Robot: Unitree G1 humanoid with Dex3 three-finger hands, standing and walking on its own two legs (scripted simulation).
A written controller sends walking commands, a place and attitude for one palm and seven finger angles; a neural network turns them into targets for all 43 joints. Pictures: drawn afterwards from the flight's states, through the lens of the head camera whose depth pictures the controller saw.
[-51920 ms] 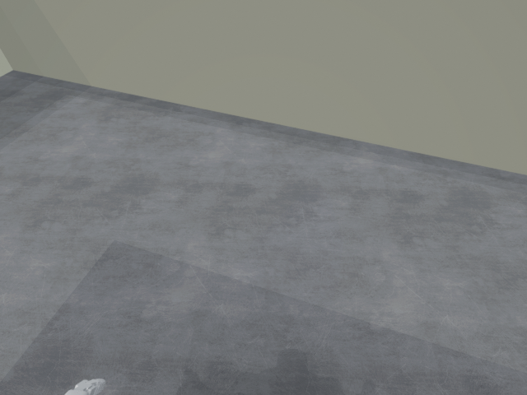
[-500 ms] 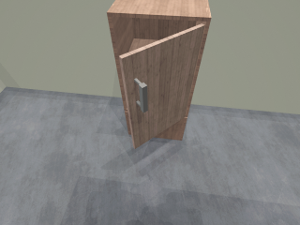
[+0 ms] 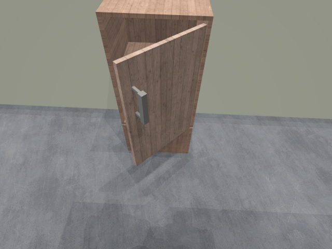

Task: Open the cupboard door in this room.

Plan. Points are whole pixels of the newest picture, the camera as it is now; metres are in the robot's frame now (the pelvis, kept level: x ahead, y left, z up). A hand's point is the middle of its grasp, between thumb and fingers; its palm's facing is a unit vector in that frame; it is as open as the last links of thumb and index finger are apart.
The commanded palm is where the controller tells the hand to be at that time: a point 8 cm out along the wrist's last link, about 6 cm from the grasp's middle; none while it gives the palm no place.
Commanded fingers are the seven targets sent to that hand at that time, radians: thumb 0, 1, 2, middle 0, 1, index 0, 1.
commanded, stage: walk to a spot facing it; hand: left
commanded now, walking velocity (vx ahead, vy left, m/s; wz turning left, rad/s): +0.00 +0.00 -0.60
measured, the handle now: (140, 105) +0.55 +0.13 -0.02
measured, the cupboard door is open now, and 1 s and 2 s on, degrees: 44 44 44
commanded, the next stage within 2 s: none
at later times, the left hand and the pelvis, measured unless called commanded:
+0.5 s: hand out of the picture +0.09 +0.17 -0.16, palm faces -0.21 -0.94 -0.27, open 7.4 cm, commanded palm none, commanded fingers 0.00 0.90 0.90 -0.20 -0.30 -0.20 -0.30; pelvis -0.02 -0.01 +0.01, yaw -17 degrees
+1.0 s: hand (134, 246) +0.16 +0.10 -0.16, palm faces -0.52 -0.81 -0.28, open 7.4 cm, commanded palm none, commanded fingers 0.00 0.90 0.90 -0.20 -0.30 -0.20 -0.30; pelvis -0.03 -0.03 +0.00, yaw -34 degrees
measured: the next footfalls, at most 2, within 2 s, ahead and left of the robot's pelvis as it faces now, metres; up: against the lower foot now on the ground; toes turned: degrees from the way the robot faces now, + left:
left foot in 0.56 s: +0.06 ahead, +0.11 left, +0.00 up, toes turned -18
right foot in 0.82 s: -0.03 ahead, -0.16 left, +0.00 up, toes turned -30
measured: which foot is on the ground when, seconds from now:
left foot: down 0.00-0.22, up 0.24-0.54, down 0.56-0.82, up 0.84-1.00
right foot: down 0.00-0.56, up 0.58-0.80, down 0.82-1.00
